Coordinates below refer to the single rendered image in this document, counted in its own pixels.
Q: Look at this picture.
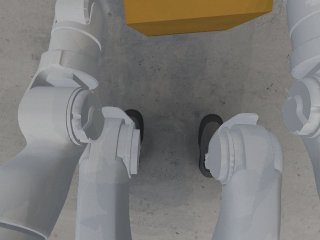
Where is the left robot shin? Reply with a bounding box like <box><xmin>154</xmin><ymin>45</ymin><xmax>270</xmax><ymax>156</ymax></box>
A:
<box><xmin>79</xmin><ymin>106</ymin><xmax>134</xmax><ymax>164</ymax></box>

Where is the right robot upper arm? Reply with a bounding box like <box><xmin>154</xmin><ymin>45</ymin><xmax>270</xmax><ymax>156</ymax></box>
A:
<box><xmin>282</xmin><ymin>73</ymin><xmax>320</xmax><ymax>200</ymax></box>

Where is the robot right forearm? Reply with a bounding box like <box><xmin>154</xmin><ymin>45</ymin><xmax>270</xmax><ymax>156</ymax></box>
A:
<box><xmin>283</xmin><ymin>0</ymin><xmax>320</xmax><ymax>79</ymax></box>

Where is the left robot upper arm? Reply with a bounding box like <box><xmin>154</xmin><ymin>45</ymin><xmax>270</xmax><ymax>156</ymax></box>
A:
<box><xmin>0</xmin><ymin>86</ymin><xmax>105</xmax><ymax>240</ymax></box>

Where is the right robot shin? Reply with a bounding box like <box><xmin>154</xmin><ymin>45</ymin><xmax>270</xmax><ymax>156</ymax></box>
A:
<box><xmin>204</xmin><ymin>113</ymin><xmax>284</xmax><ymax>177</ymax></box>

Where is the robot shin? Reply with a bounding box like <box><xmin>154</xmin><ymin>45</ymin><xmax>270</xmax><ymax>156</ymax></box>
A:
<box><xmin>204</xmin><ymin>113</ymin><xmax>284</xmax><ymax>177</ymax></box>
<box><xmin>79</xmin><ymin>106</ymin><xmax>134</xmax><ymax>164</ymax></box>

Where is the carton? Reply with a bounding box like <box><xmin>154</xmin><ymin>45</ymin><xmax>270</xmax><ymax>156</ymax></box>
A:
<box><xmin>123</xmin><ymin>0</ymin><xmax>274</xmax><ymax>37</ymax></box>

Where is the robot left forearm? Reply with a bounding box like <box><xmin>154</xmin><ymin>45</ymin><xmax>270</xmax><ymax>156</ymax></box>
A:
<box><xmin>18</xmin><ymin>0</ymin><xmax>112</xmax><ymax>126</ymax></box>

